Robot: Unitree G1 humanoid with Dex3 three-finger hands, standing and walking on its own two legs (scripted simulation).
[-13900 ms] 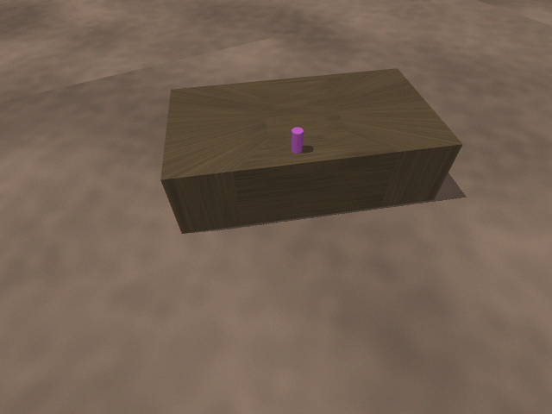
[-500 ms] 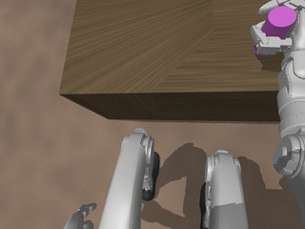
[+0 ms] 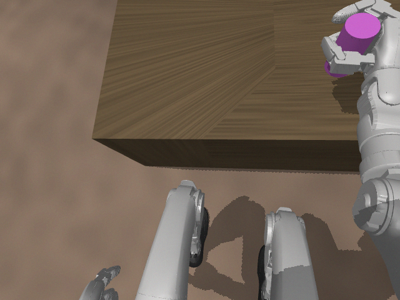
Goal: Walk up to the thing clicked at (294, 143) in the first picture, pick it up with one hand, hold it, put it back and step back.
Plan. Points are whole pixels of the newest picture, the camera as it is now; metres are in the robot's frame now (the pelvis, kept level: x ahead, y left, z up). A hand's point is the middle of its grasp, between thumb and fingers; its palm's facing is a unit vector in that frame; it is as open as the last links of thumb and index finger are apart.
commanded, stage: settle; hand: right
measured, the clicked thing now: (348, 48) +0.57 -0.14 +0.02
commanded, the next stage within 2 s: lift in 0.42 s
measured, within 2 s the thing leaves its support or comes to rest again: neither
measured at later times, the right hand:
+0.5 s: hand (353, 34) +0.56 -0.13 +0.06, palm faces -0.02 +1.00 -0.03, open 6.4 cm
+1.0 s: hand (376, 21) +0.53 -0.13 +0.13, palm faces +0.00 +1.00 -0.02, open 6.4 cm
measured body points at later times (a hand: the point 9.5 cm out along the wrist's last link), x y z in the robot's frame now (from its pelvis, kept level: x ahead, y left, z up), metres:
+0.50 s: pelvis +0.01 +0.00 +0.03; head +0.22 -0.01 +0.43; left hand +0.05 +0.28 -0.08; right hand +0.56 -0.18 +0.07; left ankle +0.13 +0.15 -0.46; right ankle +0.05 -0.11 -0.46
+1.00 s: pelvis +0.02 +0.01 +0.09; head +0.19 +0.00 +0.51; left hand +0.09 +0.27 -0.03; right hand +0.52 -0.18 +0.13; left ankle +0.13 +0.15 -0.46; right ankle +0.05 -0.11 -0.46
